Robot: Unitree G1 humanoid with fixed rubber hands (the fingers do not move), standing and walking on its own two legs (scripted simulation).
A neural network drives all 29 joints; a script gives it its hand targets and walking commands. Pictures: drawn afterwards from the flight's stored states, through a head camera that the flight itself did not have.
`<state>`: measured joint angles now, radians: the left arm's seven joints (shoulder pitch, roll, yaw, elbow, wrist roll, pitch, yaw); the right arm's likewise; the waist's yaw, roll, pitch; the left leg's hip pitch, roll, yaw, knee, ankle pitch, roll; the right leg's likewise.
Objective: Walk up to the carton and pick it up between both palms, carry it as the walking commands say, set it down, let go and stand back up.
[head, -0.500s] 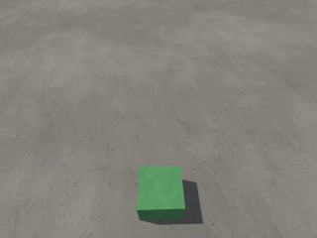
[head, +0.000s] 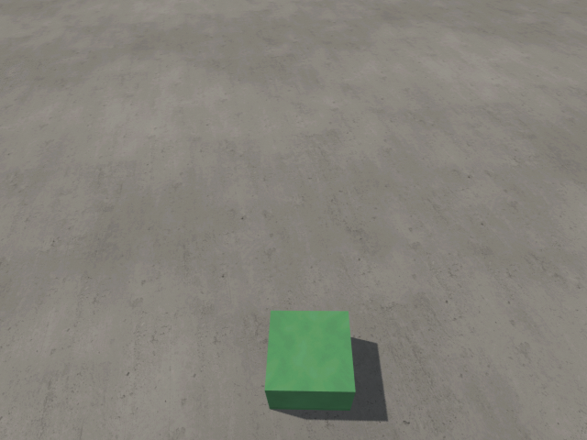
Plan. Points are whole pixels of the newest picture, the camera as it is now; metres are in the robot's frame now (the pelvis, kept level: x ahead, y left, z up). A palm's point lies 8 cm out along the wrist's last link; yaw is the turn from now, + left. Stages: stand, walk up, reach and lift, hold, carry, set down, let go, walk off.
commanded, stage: walk up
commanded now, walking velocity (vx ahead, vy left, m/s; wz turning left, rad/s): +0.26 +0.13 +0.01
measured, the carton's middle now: (309, 359) +0.51 +0.01 -0.69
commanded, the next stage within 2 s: none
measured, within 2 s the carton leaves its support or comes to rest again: neither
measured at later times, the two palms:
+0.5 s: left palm out of the picture +0.12 +0.29 -0.14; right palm out of the picture +0.08 -0.20 -0.15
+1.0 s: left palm out of the picture +0.11 +0.22 -0.14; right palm out of the picture +0.09 -0.23 -0.14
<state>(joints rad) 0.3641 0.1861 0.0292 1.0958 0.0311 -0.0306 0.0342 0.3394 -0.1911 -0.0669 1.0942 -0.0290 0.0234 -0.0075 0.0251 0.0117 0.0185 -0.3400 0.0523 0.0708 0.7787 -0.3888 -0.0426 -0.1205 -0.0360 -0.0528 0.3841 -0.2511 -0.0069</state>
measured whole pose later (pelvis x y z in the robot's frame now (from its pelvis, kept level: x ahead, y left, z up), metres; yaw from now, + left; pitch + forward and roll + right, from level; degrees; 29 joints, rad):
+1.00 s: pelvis +0.08 +0.00 +0.00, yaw -1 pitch -1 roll +0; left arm 0.25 0.16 0.01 1.02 0.00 0.00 0.02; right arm 0.29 -0.17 -0.01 1.01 -0.01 0.00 -0.03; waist 0.02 0.00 0.05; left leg -0.14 0.01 0.02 0.38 -0.22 0.00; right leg -0.17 0.01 -0.08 0.40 -0.21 -0.04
